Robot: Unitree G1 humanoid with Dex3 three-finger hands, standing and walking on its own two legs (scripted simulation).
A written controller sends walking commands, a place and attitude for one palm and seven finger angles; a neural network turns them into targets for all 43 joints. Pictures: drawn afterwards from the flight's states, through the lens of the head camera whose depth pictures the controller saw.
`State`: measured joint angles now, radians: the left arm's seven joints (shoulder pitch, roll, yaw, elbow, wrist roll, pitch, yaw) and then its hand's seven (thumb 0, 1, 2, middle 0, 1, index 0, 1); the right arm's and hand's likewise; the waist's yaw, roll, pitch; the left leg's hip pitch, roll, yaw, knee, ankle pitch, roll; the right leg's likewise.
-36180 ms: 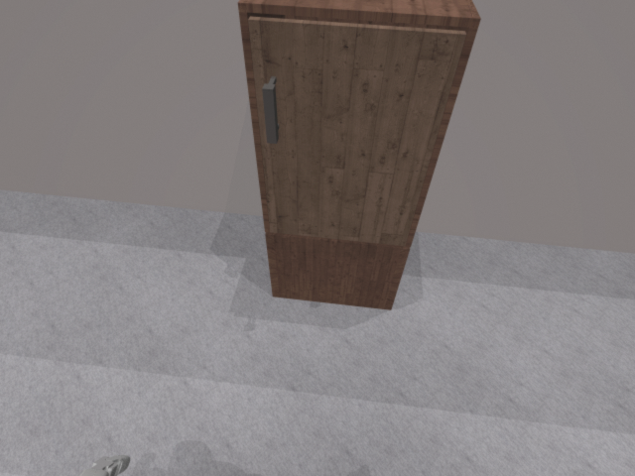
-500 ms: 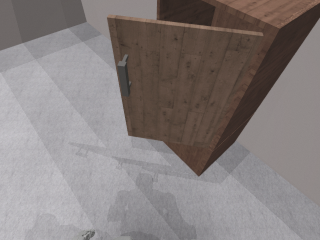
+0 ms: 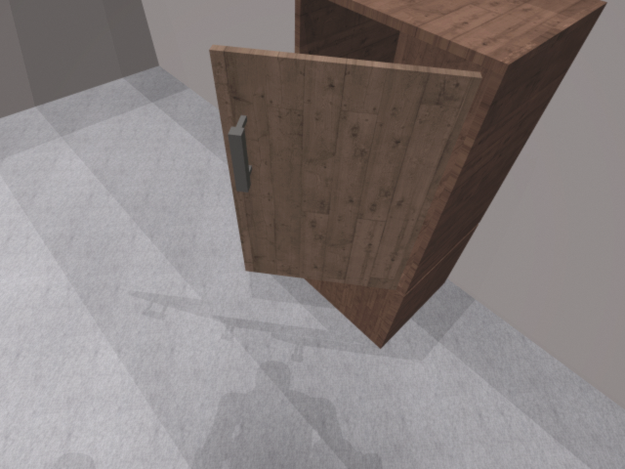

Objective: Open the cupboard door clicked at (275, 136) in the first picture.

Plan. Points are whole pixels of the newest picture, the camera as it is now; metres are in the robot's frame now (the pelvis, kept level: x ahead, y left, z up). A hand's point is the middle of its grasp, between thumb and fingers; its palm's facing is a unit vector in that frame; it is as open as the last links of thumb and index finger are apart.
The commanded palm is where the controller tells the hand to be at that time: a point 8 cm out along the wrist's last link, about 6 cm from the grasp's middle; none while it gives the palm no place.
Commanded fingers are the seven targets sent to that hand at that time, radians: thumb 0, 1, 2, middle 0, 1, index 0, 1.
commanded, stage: come to a stop and stand still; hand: left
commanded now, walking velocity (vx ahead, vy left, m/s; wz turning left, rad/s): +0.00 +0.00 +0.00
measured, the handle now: (243, 154) +0.61 +0.15 +0.04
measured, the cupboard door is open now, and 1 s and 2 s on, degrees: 39 39 39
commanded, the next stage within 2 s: look again from close up in 0.46 s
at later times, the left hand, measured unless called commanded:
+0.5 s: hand out of the picture +0.00 +0.13 -0.18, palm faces +0.06 -0.98 -0.16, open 7.3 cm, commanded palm none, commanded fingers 0.00 0.90 0.90 -0.20 -0.30 -0.20 -0.30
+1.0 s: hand out of the picture +0.04 +0.18 -0.18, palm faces +0.02 -0.97 -0.24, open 7.3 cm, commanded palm none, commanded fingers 0.00 0.90 0.90 -0.20 -0.30 -0.20 -0.30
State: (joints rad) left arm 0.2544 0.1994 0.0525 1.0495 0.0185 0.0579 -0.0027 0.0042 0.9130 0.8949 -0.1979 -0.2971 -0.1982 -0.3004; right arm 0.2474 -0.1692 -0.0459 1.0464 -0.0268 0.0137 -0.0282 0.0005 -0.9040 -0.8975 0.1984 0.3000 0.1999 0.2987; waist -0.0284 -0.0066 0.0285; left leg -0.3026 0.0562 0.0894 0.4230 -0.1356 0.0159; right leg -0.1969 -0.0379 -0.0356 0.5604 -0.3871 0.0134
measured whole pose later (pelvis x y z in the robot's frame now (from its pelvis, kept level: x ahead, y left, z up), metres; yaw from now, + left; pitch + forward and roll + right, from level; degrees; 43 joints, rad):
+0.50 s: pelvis +0.01 -0.03 +0.00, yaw +1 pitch -1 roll +0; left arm 0.26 0.14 0.01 1.13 0.00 0.01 0.02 0.01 0.92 0.89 -0.20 -0.30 -0.20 -0.30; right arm 0.27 -0.11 -0.01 1.17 -0.02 0.01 -0.03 0.01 -0.91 -0.90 0.20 0.30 0.20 0.30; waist -0.01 -0.01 0.05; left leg -0.23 0.04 0.03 0.44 -0.20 -0.03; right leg -0.10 -0.02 -0.06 0.42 -0.31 0.00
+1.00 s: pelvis +0.02 -0.01 -0.01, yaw +0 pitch -1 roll +0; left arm 0.27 0.18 0.01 1.06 0.02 -0.01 0.04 0.00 0.91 0.89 -0.20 -0.30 -0.20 -0.30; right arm 0.23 -0.18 0.00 1.05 -0.01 -0.02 -0.02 0.01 -0.93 -0.90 0.20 0.30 0.20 0.30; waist 0.00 0.01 0.02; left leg -0.25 0.01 0.06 0.55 -0.28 0.01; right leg -0.14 -0.05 -0.02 0.54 -0.38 0.03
